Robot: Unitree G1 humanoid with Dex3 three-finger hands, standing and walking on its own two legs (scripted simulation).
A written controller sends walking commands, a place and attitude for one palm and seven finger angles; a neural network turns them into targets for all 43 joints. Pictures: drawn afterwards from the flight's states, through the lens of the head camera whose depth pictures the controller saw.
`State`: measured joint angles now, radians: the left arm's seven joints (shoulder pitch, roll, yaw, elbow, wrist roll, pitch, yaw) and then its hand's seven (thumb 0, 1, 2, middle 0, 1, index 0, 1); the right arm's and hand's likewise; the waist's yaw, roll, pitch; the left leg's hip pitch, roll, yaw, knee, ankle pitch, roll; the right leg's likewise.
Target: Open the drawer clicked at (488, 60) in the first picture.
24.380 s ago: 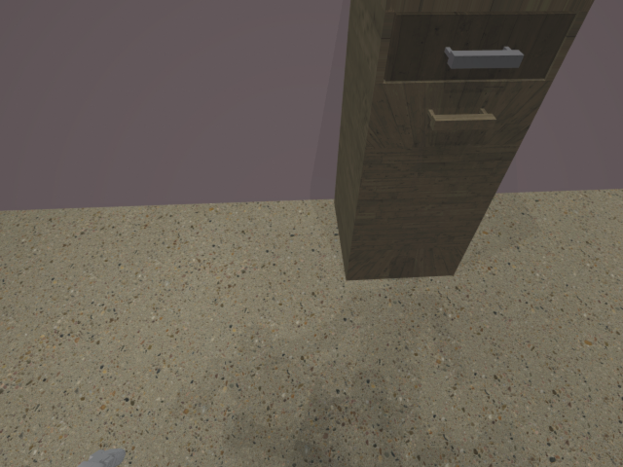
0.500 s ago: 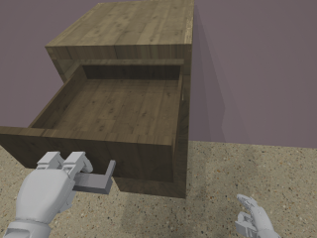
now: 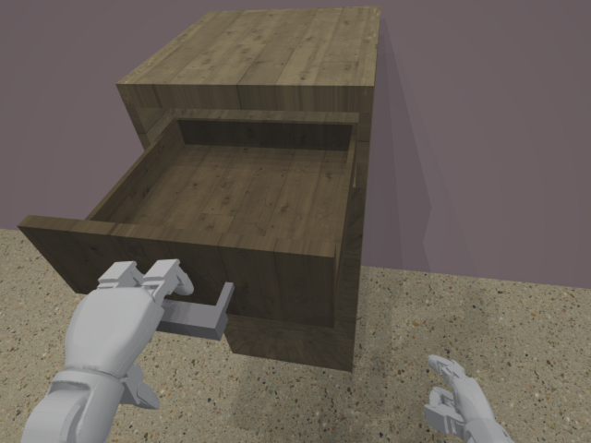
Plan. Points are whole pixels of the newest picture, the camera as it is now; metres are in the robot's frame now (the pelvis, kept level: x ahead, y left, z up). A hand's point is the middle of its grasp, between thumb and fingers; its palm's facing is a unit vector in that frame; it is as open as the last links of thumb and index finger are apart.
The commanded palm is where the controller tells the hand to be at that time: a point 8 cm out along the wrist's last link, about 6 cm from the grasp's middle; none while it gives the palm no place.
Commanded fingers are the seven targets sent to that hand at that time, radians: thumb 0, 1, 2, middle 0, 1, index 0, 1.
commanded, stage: lift the hand off the handle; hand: left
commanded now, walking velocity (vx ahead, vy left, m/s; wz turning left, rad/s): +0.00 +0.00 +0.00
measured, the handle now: (169, 299) +0.23 +0.20 +0.13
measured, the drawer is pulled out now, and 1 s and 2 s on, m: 0.30 0.30 0.30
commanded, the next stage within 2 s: draw the hand back to the body in 1.60 s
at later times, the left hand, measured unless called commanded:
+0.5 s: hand (148, 332) +0.19 +0.21 +0.11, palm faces +0.07 -0.10 -0.99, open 13.3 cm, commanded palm +0.17 +0.21 +0.19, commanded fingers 0.00 -0.50 0.30 -0.30 -1.20 -0.30 -1.20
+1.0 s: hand (138, 301) +0.20 +0.20 +0.17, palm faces +0.13 -0.07 -0.99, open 13.2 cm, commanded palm +0.17 +0.20 +0.26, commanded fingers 0.00 -0.50 0.30 -0.30 -1.20 -0.30 -1.20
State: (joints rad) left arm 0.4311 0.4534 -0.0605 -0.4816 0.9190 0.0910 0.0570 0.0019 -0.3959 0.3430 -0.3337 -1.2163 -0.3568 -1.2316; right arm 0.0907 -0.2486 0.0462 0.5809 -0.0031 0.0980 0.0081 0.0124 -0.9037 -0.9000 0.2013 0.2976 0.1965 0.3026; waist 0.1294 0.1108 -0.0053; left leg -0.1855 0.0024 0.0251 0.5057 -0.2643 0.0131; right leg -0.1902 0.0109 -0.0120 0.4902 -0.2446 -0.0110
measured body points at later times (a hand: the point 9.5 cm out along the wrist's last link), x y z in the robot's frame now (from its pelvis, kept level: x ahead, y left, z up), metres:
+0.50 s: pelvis -0.02 +0.00 +0.00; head -0.04 -0.05 +0.45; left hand +0.18 +0.22 +0.17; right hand +0.22 -0.18 -0.09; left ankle +0.01 +0.11 -0.74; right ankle +0.02 -0.11 -0.74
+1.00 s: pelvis -0.03 +0.00 +0.00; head -0.05 -0.06 +0.45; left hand +0.18 +0.21 +0.22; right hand +0.23 -0.18 -0.08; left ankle +0.01 +0.11 -0.74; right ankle +0.02 -0.11 -0.74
